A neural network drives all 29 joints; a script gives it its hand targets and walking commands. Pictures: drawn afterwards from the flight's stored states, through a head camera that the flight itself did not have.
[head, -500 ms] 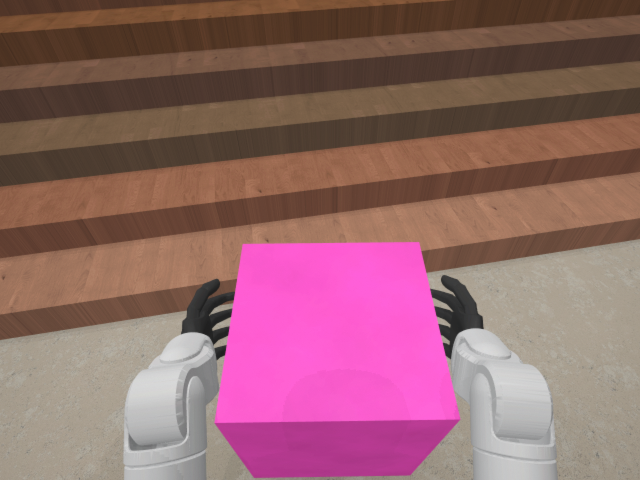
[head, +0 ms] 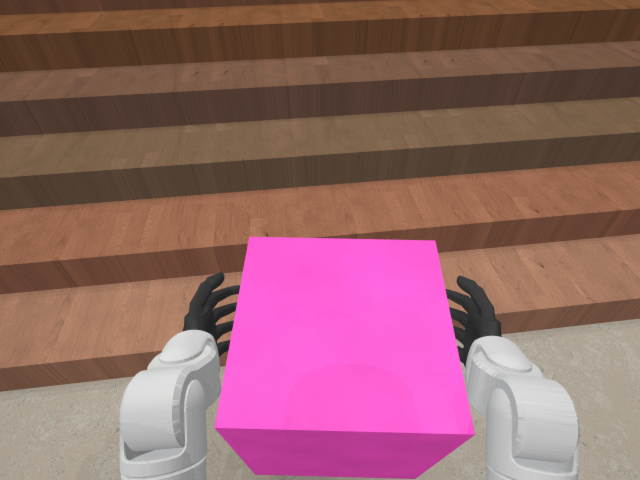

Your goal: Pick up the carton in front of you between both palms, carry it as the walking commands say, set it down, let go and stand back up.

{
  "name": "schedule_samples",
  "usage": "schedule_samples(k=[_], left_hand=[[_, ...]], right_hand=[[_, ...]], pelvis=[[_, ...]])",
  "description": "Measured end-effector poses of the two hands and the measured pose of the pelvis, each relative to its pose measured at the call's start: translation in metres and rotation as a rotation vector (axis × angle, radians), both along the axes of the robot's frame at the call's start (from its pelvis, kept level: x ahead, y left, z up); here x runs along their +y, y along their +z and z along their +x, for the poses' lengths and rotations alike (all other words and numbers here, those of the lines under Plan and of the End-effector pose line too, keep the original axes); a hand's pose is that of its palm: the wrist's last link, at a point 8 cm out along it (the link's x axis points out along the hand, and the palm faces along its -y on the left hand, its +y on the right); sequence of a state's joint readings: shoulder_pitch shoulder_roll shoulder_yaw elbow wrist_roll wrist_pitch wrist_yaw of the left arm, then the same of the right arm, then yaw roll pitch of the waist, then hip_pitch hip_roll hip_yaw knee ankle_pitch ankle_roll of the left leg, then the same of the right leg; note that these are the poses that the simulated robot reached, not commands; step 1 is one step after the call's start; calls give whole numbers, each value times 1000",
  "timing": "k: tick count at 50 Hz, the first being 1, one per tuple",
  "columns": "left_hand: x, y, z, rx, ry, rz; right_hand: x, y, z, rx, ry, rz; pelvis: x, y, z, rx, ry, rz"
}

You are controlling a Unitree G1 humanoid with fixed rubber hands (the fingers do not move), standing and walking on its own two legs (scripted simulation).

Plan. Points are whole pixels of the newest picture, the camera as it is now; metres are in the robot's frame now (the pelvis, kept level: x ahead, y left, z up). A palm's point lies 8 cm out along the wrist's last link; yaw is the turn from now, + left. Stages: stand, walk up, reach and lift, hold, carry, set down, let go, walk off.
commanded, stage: carry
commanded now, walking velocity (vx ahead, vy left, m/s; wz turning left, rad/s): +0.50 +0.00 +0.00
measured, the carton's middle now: (338, 366) +0.25 +0.01 +0.04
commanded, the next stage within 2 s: none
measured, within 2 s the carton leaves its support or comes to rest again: neither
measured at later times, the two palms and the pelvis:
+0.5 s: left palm (261, 101) +0.66 +0.15 +0.18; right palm (439, 105) +0.66 -0.15 +0.18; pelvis +0.31 +0.00 +0.01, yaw +1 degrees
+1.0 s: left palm (293, 48) +0.96 +0.12 +0.16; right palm (428, 50) +0.94 -0.17 +0.17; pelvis +0.58 -0.01 +0.03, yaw -1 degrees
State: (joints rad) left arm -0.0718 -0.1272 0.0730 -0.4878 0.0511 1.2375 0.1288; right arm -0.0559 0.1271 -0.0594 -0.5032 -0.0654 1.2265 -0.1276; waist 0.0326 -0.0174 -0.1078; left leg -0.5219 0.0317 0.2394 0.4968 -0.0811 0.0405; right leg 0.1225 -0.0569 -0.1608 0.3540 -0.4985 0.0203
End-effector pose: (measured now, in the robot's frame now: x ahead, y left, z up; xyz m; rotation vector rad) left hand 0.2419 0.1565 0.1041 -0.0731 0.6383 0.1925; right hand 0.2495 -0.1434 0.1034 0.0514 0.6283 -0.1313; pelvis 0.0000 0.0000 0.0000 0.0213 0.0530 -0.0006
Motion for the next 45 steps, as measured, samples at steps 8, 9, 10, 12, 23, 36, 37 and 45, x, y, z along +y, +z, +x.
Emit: schedule_samples(k=[8,9,10,12,23,36,37,45], left_hand=[[-1,21,128,-26,-93,-33],[-2,28,143,-43,-97,-38],[-2,36,158,-61,-98,-45],[-1,50,188,-98,-91,-56],[-4,78,376,-90,-52,10],[-13,24,558,40,73,-22],[-14,23,569,25,76,-28],[-24,38,657,-87,19,-65]], right_hand=[[-1,26,97,-26,-118,6],[-1,34,110,-43,-127,9],[-1,42,124,-62,-134,13],[0,57,155,-98,-136,20],[-5,82,366,-88,-24,-14],[-12,20,574,46,7,90],[-13,19,584,32,0,95],[-24,36,649,-86,-69,81]], pelvis=[[24,15,88,7,-44,-21],[26,19,99,11,-43,-26],[26,22,110,13,-40,-31],[27,26,134,18,-34,-37],[5,17,283,21,5,-19],[-31,14,428,49,19,-2],[-31,16,437,54,18,0],[-19,20,524,77,-12,-3]])
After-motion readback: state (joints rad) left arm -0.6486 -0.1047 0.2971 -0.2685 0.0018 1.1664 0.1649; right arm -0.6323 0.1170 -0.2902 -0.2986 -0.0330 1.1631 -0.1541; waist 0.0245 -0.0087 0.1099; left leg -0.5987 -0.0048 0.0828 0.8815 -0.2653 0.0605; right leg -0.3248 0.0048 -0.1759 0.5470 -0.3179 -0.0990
